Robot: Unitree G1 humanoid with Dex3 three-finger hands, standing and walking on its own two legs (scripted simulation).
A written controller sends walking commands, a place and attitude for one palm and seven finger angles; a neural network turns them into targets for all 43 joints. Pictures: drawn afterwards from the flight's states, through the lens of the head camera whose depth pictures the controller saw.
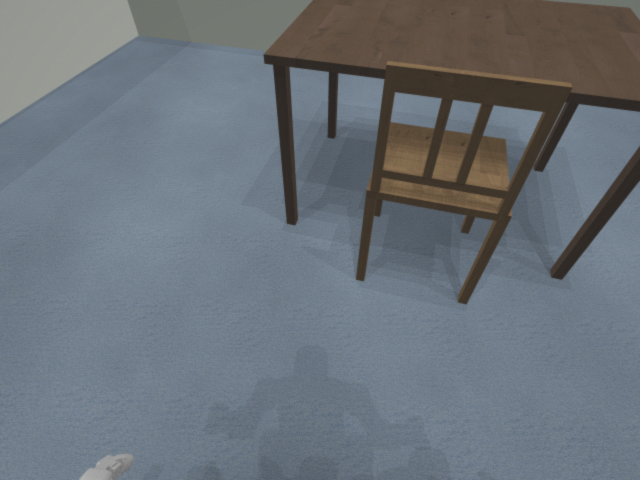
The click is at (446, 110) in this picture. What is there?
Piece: chair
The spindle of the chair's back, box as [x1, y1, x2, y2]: [423, 98, 452, 177]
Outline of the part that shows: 449,99 442,98 423,172 423,176 425,177 431,177 452,101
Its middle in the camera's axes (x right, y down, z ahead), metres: +0.30 -0.26 +1.02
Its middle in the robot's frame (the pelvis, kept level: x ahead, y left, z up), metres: +0.94 -0.26 -0.10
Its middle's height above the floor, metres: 0.67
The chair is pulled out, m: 0.00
